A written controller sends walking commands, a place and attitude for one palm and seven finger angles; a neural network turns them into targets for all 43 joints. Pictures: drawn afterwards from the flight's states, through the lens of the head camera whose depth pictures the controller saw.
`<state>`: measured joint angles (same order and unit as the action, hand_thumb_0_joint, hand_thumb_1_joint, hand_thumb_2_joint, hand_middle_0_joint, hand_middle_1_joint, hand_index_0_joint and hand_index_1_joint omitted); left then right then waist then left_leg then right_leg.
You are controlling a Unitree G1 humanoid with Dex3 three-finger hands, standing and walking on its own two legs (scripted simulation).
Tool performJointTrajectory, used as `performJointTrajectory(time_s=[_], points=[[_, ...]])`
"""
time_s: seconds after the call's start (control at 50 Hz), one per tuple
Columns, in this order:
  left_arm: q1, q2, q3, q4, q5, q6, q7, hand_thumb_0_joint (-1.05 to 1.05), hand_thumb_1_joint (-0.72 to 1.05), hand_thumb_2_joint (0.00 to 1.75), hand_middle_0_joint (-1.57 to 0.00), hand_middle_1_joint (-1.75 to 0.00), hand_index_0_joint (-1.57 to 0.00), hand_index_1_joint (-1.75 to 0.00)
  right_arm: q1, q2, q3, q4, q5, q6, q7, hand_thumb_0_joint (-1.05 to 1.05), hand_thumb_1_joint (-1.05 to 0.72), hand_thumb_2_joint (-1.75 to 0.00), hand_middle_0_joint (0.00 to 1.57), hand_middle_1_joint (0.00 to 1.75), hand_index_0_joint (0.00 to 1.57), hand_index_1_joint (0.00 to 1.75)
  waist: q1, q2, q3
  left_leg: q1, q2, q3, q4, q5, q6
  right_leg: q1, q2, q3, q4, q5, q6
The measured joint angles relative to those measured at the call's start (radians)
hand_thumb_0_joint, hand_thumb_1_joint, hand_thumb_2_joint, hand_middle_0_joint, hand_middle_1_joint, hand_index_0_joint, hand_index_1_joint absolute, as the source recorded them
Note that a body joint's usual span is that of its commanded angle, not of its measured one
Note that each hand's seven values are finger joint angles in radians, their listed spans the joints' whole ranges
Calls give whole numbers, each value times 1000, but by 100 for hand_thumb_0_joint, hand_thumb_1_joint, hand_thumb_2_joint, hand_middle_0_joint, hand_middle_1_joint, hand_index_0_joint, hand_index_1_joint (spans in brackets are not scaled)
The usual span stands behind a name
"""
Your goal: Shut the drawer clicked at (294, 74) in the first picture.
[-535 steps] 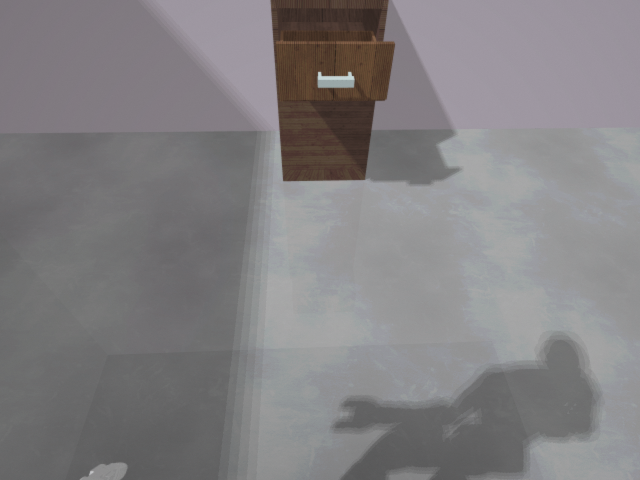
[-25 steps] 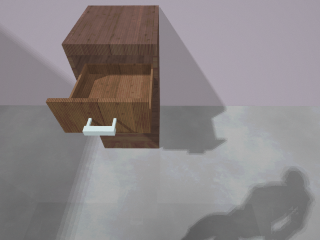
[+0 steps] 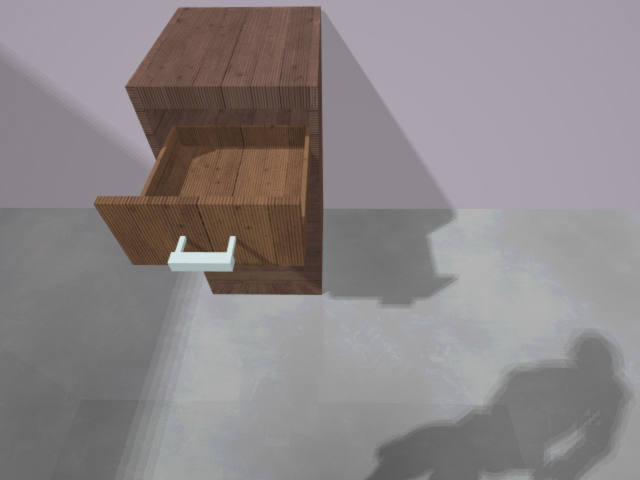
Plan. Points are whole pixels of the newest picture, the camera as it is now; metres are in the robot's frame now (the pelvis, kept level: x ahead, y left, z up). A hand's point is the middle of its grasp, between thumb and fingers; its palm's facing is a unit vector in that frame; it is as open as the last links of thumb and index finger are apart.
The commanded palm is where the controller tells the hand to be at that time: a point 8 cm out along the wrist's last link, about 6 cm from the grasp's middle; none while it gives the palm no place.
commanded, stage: shuffle to correct the standing spot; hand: left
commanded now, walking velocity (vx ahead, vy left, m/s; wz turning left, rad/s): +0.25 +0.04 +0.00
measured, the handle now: (204, 251) +0.50 +0.25 -0.09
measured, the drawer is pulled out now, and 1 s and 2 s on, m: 0.30 0.30 0.30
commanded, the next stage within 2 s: come to a stop and stand still in 0.90 s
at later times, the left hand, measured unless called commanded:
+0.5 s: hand out of the picture +0.10 +0.19 -0.18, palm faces +0.04 -0.98 -0.18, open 7.3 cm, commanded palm none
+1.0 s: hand (231, 420) +0.23 +0.16 -0.16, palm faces +0.10 -0.97 -0.21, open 7.2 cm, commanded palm none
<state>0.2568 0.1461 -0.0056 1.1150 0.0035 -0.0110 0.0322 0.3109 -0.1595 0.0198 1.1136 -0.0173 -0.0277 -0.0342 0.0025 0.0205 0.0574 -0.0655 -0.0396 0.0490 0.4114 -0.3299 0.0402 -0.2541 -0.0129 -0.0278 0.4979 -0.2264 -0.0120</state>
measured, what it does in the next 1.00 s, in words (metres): walks ahead: right foot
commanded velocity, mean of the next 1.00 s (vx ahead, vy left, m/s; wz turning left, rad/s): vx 0.19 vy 0.06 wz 0.00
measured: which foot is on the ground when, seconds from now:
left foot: down 0.00-0.68, up 0.70-1.00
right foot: down 0.00-0.34, up 0.36-0.68, down 0.70-1.00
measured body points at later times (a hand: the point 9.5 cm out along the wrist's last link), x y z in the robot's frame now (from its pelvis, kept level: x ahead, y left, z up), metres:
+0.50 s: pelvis +0.08 +0.01 -0.01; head +0.12 +0.01 +0.44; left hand +0.10 +0.24 -0.17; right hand +0.02 -0.20 -0.16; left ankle -0.06 +0.08 -0.74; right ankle +0.08 -0.10 -0.65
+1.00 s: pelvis +0.21 -0.03 +0.00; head +0.23 -0.03 +0.45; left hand +0.22 +0.21 -0.15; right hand +0.27 -0.25 -0.15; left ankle +0.26 +0.13 -0.70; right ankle +0.24 -0.09 -0.74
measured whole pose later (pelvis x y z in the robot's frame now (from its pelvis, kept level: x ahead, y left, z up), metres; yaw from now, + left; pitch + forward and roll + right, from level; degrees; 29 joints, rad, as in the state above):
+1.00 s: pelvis +0.21 -0.03 +0.00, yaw +2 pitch +0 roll +1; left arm 0.27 0.17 0.04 1.04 0.02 -0.04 0.00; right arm 0.23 -0.16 -0.03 1.00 -0.02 -0.01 -0.01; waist 0.01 -0.01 0.03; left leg -0.47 0.07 0.05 0.81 -0.30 -0.02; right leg -0.24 0.03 -0.09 0.43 -0.19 -0.09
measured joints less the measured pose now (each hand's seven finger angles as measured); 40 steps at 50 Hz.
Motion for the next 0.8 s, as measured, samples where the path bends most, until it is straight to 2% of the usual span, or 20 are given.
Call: performJointTrajectory(time_s=[0.14, 0.28, 0.34, 0.42, 0.46, 0.5, 0.54, 0.58, 0.62, 0.66, 0.68, 0.7, 0.74, 0.76, 0.8], points=[[45, -12, 10, -2, 15, 5, -18, 0, 92, 90, -20, -30, -20, -30, 31, -1, -7, 7, -8, 12, 11, 0, -91, -89, 20, 30, 20, 30, 9, -3, -19, -12, 14, 4, 82, -74, -3, -16, 13, 1, 84, -73, -13], [71, -22, 29, -7, 16, -23, -19, 0, 91, 90, -20, -30, -20, -30, 38, 12, -11, 1, -2, -2, 7, 0, -91, -89, 20, 30, 19, 30, 6, -7, -9, -71, 35, 5, 222, -145, -4, -26, 19, -25, 144, -141, -15], [82, -14, 36, -5, 16, -17, -16, 0, 91, 90, -20, -30, -20, -30, 31, 27, -11, 2, -2, -21, 8, 0, -91, -89, 20, 30, 19, 30, 13, -41, -11, -35, 21, 27, 158, -158, 4, -30, 4, -15, 175, -162, -15], [54, -11, 37, 9, 14, 12, -18, 0, 91, 90, -20, -30, -20, -30, 62, 36, -9, -13, -15, -56, -6, 0, -91, -89, 20, 30, 19, 30, -14, -30, -7, 28, 18, 21, 86, -134, 20, -147, 9, -27, 520, -289, -36], [16, -4, 44, -3, 17, 17, -19, 1, 92, 90, -20, -30, -20, -30, 88, 42, -6, -16, -19, -59, -10, 0, -91, -89, 20, 30, 19, 30, -28, -14, 3, 62, 25, 8, 37, -118, 19, -226, 5, -46, 649, -293, -42], [-27, 15, 53, -29, 17, 21, -25, 2, 93, 90, -20, -30, -20, -30, 114, 51, -1, -10, -21, -58, -12, 0, -91, -89, 20, 30, 20, 30, -31, -6, 16, 97, 28, 4, -16, -103, 13, -308, -3, -57, 709, -252, -43], [-74, 29, 57, -65, 14, 19, -34, 2, 93, 90, -20, -30, -20, -30, 137, 58, 3, 3, -19, -54, -13, -1, -91, -89, 20, 30, 20, 30, -26, 0, 32, 132, 29, 5, -68, -89, 6, -371, -13, -70, 682, -189, -42], [-122, 34, 55, -102, 9, 14, -39, 2, 93, 90, -20, -30, -20, -30, 154, 60, 6, 16, -17, -48, -11, 0, -91, -89, 20, 30, 20, 30, -22, 10, 53, 166, 32, 9, -109, -81, 0, -389, -14, -89, 558, -135, -49], [-160, 32, 50, -136, 6, -1, -40, 1, 93, 90, -20, -30, -20, -30, 165, 56, 6, 32, -11, -41, -7, 0, -91, -89, 20, 30, 20, 30, -18, 23, 74, 187, 38, 13, -101, -91, -4, -356, 5, -103, 402, -93, -63], [-170, 31, 46, -161, 8, -25, -40, 1, 93, 90, -20, -30, -20, -30, 181, 49, -1, 48, -3, -30, 2, 0, -90, -89, 20, 30, 20, 30, -9, 23, 77, 173, 40, 20, 10, -121, -2, -270, 23, -106, 248, -12, -79], [-164, 39, 43, -172, 12, -40, -40, 1, 92, 90, -20, -30, -20, -30, 198, 51, -5, 52, 5, -25, 7, 0, -90, -89, 21, 30, 20, 30, -10, -2, 64, 124, 27, 24, 143, -133, 0, -213, 8, -91, 178, 65, -106], [-156, 46, 43, -180, 13, -54, -38, 1, 92, 90, -20, -30, -20, -30, 213, 54, -10, 52, 12, -20, 12, 0, -90, -89, 21, 30, 20, 30, -9, -31, 44, 44, 10, 22, 340, -160, 2, -183, -11, -63, 156, 78, -130], [-149, 28, 49, -171, 7, -55, -25, 0, 92, 90, -20, -30, -20, -30, 177, 28, -27, 45, 12, 5, 12, 0, -90, -89, 21, 30, 20, 30, -8, -8, 49, -101, 19, -29, 681, -182, 10, -162, 4, -75, 204, -14, -111], [-138, 21, 47, -164, 6, -51, -21, 0, 92, 90, -20, -30, -20, -30, 148, 14, -36, 33, 8, 14, 11, 0, -90, -89, 21, 30, 20, 30, -13, 1, 49, -169, 29, -41, 780, -168, 9, -142, 13, -80, 194, -35, -98], [-106, 12, 43, -143, 8, -44, -16, 0, 92, 90, -20, -30, -20, -30, 83, -4, -47, -3, -3, 24, 13, 0, -91, -89, 20, 30, 20, 30, -26, 0, 40, -297, 53, -43, 863, -106, -2, -110, 25, -78, 141, -27, -80]])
